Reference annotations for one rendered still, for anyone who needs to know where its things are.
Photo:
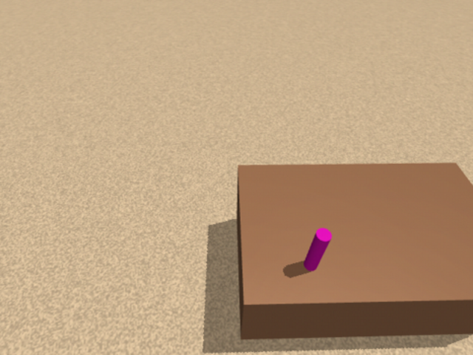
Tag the can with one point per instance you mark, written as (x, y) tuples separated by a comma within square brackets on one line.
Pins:
[(317, 249)]

